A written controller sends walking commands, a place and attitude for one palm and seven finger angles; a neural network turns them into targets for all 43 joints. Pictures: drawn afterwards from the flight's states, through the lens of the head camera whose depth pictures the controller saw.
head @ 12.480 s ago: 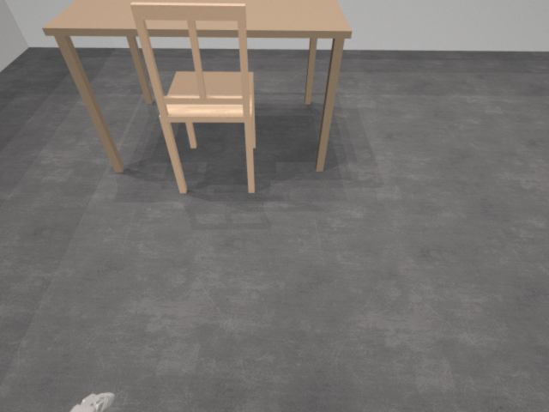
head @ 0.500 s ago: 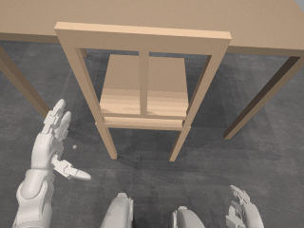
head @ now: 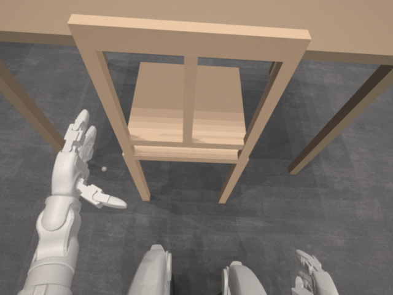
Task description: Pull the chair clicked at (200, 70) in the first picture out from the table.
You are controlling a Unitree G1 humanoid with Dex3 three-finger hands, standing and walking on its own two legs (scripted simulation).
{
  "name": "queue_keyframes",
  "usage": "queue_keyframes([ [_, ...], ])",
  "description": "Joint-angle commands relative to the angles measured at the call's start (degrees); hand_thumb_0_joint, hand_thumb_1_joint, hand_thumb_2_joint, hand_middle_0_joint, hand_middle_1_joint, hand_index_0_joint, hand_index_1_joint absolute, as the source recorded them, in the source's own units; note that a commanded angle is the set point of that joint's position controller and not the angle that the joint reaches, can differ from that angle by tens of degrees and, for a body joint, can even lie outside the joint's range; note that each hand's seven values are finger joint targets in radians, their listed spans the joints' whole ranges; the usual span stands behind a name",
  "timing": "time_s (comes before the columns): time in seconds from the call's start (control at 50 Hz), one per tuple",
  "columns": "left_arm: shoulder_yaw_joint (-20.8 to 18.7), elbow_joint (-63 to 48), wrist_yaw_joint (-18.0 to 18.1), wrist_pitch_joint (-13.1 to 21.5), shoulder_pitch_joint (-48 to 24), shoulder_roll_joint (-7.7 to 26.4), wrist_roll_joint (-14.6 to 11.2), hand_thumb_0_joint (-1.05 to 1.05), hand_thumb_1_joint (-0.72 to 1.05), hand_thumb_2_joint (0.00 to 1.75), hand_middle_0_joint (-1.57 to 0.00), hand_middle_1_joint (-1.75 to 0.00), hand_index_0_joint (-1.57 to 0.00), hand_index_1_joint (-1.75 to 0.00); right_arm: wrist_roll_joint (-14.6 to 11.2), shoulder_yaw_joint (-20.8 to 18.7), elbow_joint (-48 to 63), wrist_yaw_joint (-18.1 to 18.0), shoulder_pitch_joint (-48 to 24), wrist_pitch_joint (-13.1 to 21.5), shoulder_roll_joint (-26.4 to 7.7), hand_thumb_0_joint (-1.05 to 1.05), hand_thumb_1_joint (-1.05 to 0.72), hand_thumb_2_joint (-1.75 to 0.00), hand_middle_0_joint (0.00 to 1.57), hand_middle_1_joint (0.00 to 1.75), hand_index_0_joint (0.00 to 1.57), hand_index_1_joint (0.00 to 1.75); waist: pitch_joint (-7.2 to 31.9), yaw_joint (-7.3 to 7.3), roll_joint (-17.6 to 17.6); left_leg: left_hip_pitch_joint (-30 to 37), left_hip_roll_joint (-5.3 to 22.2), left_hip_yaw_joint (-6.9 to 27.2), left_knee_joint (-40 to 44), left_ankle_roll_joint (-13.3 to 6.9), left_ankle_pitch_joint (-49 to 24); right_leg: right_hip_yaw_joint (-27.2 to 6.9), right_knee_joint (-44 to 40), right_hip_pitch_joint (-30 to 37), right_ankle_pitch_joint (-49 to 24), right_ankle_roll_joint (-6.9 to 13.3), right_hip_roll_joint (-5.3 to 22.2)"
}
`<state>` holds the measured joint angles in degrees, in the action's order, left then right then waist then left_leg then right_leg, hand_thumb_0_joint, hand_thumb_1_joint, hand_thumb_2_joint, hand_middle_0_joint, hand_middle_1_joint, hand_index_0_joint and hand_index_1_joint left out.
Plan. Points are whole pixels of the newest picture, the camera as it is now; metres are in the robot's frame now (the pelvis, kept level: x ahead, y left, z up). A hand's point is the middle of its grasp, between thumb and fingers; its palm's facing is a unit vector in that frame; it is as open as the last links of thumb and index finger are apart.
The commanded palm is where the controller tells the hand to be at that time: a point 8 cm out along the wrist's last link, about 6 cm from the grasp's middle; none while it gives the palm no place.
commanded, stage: aim the fingers beside a spindle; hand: left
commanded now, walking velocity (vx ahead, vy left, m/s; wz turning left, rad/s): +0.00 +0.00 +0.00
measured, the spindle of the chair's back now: (188, 106) +0.51 +0.04 +0.03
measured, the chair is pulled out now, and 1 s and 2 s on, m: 0.00 0.00 0.00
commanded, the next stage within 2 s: none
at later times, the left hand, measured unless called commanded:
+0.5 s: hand (114, 177) +0.33 +0.17 +0.02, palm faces -0.01 -1.00 -0.03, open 16.9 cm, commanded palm +0.32 +0.23 +0.03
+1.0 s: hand (112, 165) +0.36 +0.18 +0.02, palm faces +0.03 -1.00 -0.05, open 16.9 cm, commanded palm +0.33 +0.24 +0.02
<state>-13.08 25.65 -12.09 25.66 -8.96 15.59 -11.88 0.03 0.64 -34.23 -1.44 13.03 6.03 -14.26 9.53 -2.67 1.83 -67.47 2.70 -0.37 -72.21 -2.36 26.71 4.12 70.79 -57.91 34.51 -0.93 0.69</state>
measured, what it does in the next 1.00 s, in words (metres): stands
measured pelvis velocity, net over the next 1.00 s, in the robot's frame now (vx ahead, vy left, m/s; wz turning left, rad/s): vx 0.01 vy -0.02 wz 0.00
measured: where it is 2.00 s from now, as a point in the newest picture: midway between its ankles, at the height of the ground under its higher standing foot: outside the picture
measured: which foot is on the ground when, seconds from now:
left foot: down 0.00-1.00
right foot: down 0.00-1.00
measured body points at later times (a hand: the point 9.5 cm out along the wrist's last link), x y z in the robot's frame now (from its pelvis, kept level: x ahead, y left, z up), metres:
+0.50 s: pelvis +0.00 -0.01 +0.00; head +0.11 +0.01 +0.44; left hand +0.33 +0.23 +0.02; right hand +0.15 -0.27 -0.10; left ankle +0.07 +0.09 -0.62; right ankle -0.01 -0.14 -0.62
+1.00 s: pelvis +0.01 -0.02 +0.00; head +0.12 +0.00 +0.43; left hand +0.35 +0.24 +0.02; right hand +0.14 -0.27 -0.11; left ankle +0.07 +0.09 -0.62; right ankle -0.01 -0.14 -0.62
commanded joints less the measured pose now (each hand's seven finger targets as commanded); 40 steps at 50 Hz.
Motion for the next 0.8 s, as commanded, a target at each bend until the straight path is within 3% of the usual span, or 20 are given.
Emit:
queue_keyframes([
  [0.0, -0.3, -9.1, -0.7, 3.0, -12.9, 6.3, -0.5, 0.0, -0.5, 0.3, -0.06, -0.08, -0.06, -0.08, -0.6, -4.3, 6.6, -0.6, 1.7, 1.4, -9.9, 0.0, -0.9, -0.9, 0.2, 0.3, 0.2, 0.3, 19.3, -1.24, 2.6, 25.6, -0.5, 5.0, 9.2, 1.5, -8.5, 0.0, -9.2, -2.1, -10.3, 2.7, -1.7],
  [0.02, -2.6, -11.3, -0.5, 3.5, -12.0, 8.7, -0.5, 0.0, -0.5, 0.3, -0.06, -0.08, -0.06, -0.08, -0.5, -4.5, 6.7, -0.6, 1.8, 1.3, -10.1, 0.0, -0.9, -0.9, 0.2, 0.3, 0.2, 0.3, 22.4, 0.05, 3.7, 28.1, -0.3, 5.3, 9.5, 1.8, -11.3, 0.1, -8.7, -1.2, -11.6, 2.9, -1.6],
  [0.04, -0.7, -15.5, -0.3, 4.3, -12.9, 7.2, -0.6, 0.0, -0.5, 0.3, -0.06, -0.08, -0.06, -0.08, -0.5, -4.5, 7.3, -0.5, 1.4, 1.4, -9.6, 0.0, -0.9, -0.9, 0.2, 0.3, 0.2, 0.3, 24.7, 0.01, 5.9, 31.2, -0.2, 5.5, 9.5, 2.0, -14.3, 0.1, -8.6, -1.0, -13.2, 2.9, -1.6],
  [0.06, -2.3, -18.2, 0.4, 5.0, -11.6, 8.9, -0.7, 0.0, -0.5, 0.3, -0.06, -0.08, -0.06, -0.08, -0.3, -4.6, 7.6, -0.3, 1.6, 1.4, -9.5, 0.0, -0.9, -0.9, 0.2, 0.3, 0.2, 0.3, 27.1, 1.09, 6.5, 33.4, 0.0, 5.8, 9.7, 2.3, -16.6, 0.1, -8.4, -0.1, -14.1, 3.0, -1.6],
  [0.08, -1.4, -20.8, 0.9, 5.3, -11.1, 8.0, -1.0, 0.0, -0.5, 0.3, -0.06, -0.08, -0.06, -0.08, -0.3, -4.5, 7.8, -0.2, 1.2, 1.5, -9.1, 0.0, -0.9, -0.9, 0.2, 0.3, 0.2, 0.3, 27.9, 0.99, 7.6, 34.7, -0.1, 5.8, 9.7, 2.3, -18.1, 0.1, -8.6, 0.6, -15.2, 3.0, -1.6],
  [0.1, -4.3, -20.9, 1.9, 5.5, -8.6, 10.9, -0.8, 0.0, -0.5, 0.3, -0.06, -0.08, -0.06, -0.08, -0.3, -4.5, 7.6, -0.1, 1.6, 1.3, -9.3, 0.0, -0.9, -0.9, 0.2, 0.3, 0.2, 0.3, 27.8, 1.41, 6.6, 34.7, 0.2, 6.1, 9.8, 2.3, -19.5, 0.2, -8.5, 1.3, -15.9, 3.0, -1.9],
  [0.12, -3.2, -20.9, 2.3, 5.4, -8.3, 9.5, -0.8, 0.0, -0.5, 0.3, -0.06, -0.08, -0.06, -0.08, -0.2, -4.3, 7.6, 0.0, 1.3, 1.1, -8.8, 0.0, -0.9, -0.9, 0.2, 0.3, 0.2, 0.3, 26.7, 0.9, 6.2, 34.0, -0.1, 5.6, 9.8, 2.1, -19.4, 0.1, -8.9, 1.7, -16.5, 2.8, -1.8],
  [0.14, -4.8, -19.7, 3.1, 5.4, -8.3, 10.9, -0.5, 0.0, -0.5, 0.3, -0.06, -0.08, -0.06, -0.08, -0.2, -4.2, 7.0, 0.0, 1.4, 0.8, -8.9, 0.0, -0.9, -0.9, 0.2, 0.3, 0.2, 0.3, 25.1, 0.71, 4.6, 32.5, 0.1, 5.7, 9.8, 2.1, -18.9, 0.1, -8.8, 1.8, -16.5, 2.7, -1.9],
  [0.2, -5.9, -12.2, 3.4, 4.1, -4.5, 10.2, -0.1, 0.0, -0.5, 0.3, -0.06, -0.08, -0.06, -0.08, -0.3, -4.0, 6.5, 0.0, 1.6, -0.2, -8.7, 0.0, -0.9, -0.9, 0.2, 0.3, 0.2, 0.3, 19.5, 0.27, 0.9, 26.1, -0.4, 4.4, 9.5, 1.5, -14.4, -0.1, -9.4, 2.1, -15.2, 2.4, -2.2],
  [0.26, -2.4, -6.7, 1.2, 2.8, -5.9, 6.2, -0.5, 0.0, -0.5, 0.3, -0.06, -0.08, -0.06, -0.08, -0.7, -4.0, 6.5, 0.1, 1.3, -0.7, -8.9, 0.0, -0.9, -0.9, 0.2, 0.3, 0.2, 0.3, 15.5, -1.07, -0.8, 22.1, -0.8, 3.5, 9.2, 1.3, -9.5, -0.4, -10.2, 0.9, -12.7, 2.3, -2.0],
  [0.3, -2.0, -7.0, -0.6, 2.9, -5.6, 6.3, -1.3, 0.0, -0.5, 0.3, -0.06, -0.08, -0.06, -0.08, -1.1, -4.1, 7.0, -0.1, 1.2, -0.5, -9.2, 0.0, -0.9, -0.9, 0.2, 0.3, 0.2, 0.3, 15.7, -1.03, -1.1, 21.3, -0.9, 3.1, 8.8, 0.9, -8.8, -0.9, -10.8, 1.9, -12.5, 2.4, -2.1],
  [0.36, 1.6, -14.4, -2.4, 4.8, -9.9, 4.5, -2.0, 0.0, -0.5, 0.3, -0.06, -0.08, -0.06, -0.08, -1.0, -4.3, 7.4, -0.4, 0.9, 0.4, -8.9, 0.0, -0.9, -0.9, 0.2, 0.3, 0.2, 0.3, 20.9, -1.31, 2.9, 26.4, -0.8, 3.5, 8.3, 0.9, -12.1, -1.1, -10.4, 1.9, -14.3, 2.5, -1.7],
  [0.42, -1.5, -19.5, -1.4, 6.9, -11.2, 9.1, -2.0, 0.0, -0.5, 0.3, -0.06, -0.08, -0.06, -0.08, -0.7, -4.4, 6.8, -0.9, 0.8, 1.2, -9.0, 0.0, -0.9, -0.9, 0.2, 0.3, 0.2, 0.3, 23.3, -0.79, 5.1, 29.0, -0.6, 3.9, 8.2, 1.0, -14.3, -1.3, -10.1, 2.1, -15.2, 2.6, -1.8],
  [0.48, -4.0, -16.9, 0.8, 7.2, -12.6, 10.6, -1.2, 0.0, -0.5, 0.3, -0.06, -0.08, -0.06, -0.08, -0.3, -4.1, 5.5, -1.1, 0.8, 1.3, -8.8, 0.0, -0.9, -0.9, 0.2, 0.3, 0.2, 0.3, 21.3, -0.89, 4.7, 27.5, -0.6, 4.0, 7.9, 1.1, -13.0, -1.1, -9.7, 0.8, -13.9, 2.5, -1.9],
  [0.5, -6.4, -14.7, 1.5, 6.8, -11.1, 12.9, -0.8, 0.0, -0.5, 0.3, -0.06, -0.08, -0.06, -0.08, -0.1, -4.0, 5.1, -1.1, 1.1, 1.0, -9.0, 0.0, -0.9, -0.9, 0.2, 0.3, 0.2, 0.3, 20.4, -0.67, 3.1, 25.9, -0.6, 4.0, 7.8, 1.0, -12.7, -1.0, -9.6, 1.2, -13.8, 2.5, -2.1],
  [0.56, -6.4, -7.6, 1.2, 4.8, -11.4, 11.6, -0.6, 0.0, -0.5, 0.3, -0.06, -0.08, -0.06, -0.08, -0.4, -3.7, 5.3, -0.9, 0.7, 0.0, -8.8, 0.0, -0.9, -0.9, 0.2, 0.3, 0.2, 0.3, 17.8, -0.61, 1.6, 21.3, -1.1, 2.8, 7.6, 0.9, -9.5, -1.7, -9.9, 2.2, -12.9, 2.3, -1.9],
  [0.62, -6.6, -3.6, -0.9, 2.8, -8.9, 11.6, -1.1, 0.0, -0.5, 0.3, -0.06, -0.08, -0.06, -0.08, -0.8, -3.6, 6.2, -0.7, 1.1, -0.6, -9.2, 0.0, -0.9, -0.9, 0.2, 0.3, 0.2, 0.3, 18.2, -0.11, 1.4, 20.0, -1.2, 2.0, 7.7, 0.9, -9.6, -2.2, -10.3, 3.9, -14.2, 2.4, -2.0],
  [0.68, -2.8, -8.7, -3.2, 3.1, -10.2, 8.4, -2.4, 0.0, -0.5, 0.3, -0.06, -0.08, -0.06, -0.08, -1.1, -3.9, 7.2, -0.6, 1.0, 0.0, -9.1, 0.0, -0.9, -0.9, 0.2, 0.3, 0.2, 0.3, 21.8, -0.46, 3.1, 22.9, -1.1, 2.1, 7.6, 0.7, -12.3, -2.3, -10.5, 4.9, -16.7, 2.4, -1.8],
  [0.72, -3.6, -12.0, -3.7, 3.9, -9.2, 9.5, -3.1, 0.0, -0.5, 0.3, -0.06, -0.08, -0.06, -0.08, -1.1, -4.2, 7.2, -0.6, 1.2, 0.6, -9.1, 0.0, -0.9, -0.9, 0.2, 0.3, 0.2, 0.3, 23.6, -0.17, 3.1, 24.5, -0.9, 2.4, 7.5, 0.6, -14.3, -2.3, -10.4, 6.0, -18.3, 2.4, -2.0],
  [0.78, -3.6, -14.6, -2.7, 5.3, -12.0, 10.1, -3.0, 0.0, -0.5, 0.3, -0.06, -0.08, -0.06, -0.08, -0.9, -4.4, 6.0, -0.9, 1.7, 1.1, -9.1, 0.0, -0.9, -0.9, 0.2, 0.3, 0.2, 0.3, 23.2, -1.36, 2.5, 25.6, -0.7, 3.0, 7.2, 0.6, -14.8, -1.9, -10.1, 4.2, -18.1, 2.1, -2.0],
])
